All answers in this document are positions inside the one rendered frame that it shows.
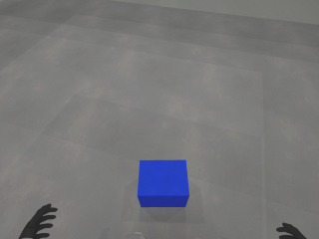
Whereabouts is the carton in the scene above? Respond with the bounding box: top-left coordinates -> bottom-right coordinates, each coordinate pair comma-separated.
138,159 -> 189,207

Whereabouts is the robot left hand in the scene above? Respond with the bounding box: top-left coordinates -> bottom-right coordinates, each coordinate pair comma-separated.
18,203 -> 58,239

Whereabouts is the robot right hand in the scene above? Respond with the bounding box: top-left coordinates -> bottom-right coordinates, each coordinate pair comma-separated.
276,222 -> 307,239

